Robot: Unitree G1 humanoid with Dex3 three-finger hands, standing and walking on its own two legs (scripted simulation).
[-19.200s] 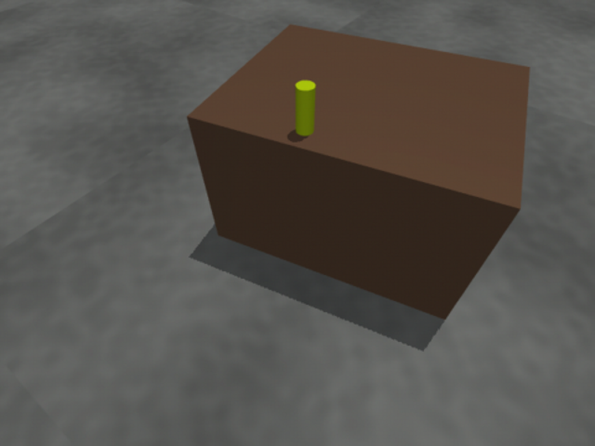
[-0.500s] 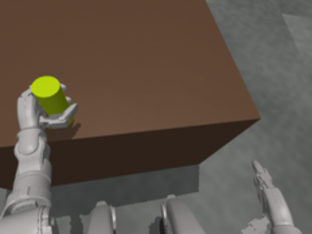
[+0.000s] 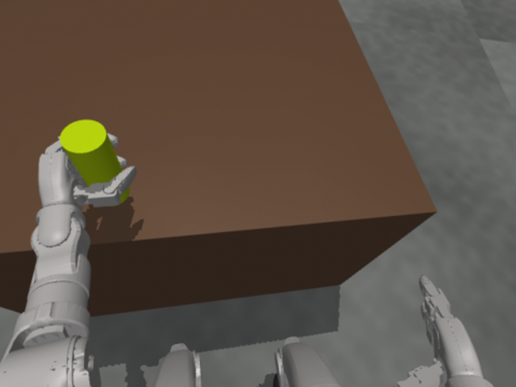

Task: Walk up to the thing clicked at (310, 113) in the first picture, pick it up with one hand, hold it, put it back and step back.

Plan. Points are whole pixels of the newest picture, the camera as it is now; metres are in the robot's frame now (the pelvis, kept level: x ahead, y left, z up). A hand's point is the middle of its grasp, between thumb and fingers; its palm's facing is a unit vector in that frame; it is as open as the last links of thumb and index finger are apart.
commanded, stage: settle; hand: left
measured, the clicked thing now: (100, 167) +0.44 +0.20 +0.04
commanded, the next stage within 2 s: lift in 0.16 s
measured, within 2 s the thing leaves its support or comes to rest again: neither
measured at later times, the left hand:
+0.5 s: hand (100, 161) +0.44 +0.19 +0.07, palm faces +0.12 -0.99 -0.02, open 7.7 cm
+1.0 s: hand (86, 159) +0.39 +0.18 +0.14, palm faces +0.14 -0.99 -0.02, open 7.7 cm
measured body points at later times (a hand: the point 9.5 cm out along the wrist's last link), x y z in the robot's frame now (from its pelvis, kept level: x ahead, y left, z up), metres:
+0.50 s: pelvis +0.01 +0.00 +0.02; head +0.09 +0.02 +0.46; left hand +0.42 +0.25 +0.07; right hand +0.16 -0.27 +0.01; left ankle +0.03 +0.13 -0.65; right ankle +0.01 -0.15 -0.65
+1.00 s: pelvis +0.01 +0.00 +0.04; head +0.04 +0.00 +0.49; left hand +0.37 +0.23 +0.14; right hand +0.17 -0.27 +0.01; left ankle +0.03 +0.13 -0.65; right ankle +0.01 -0.15 -0.65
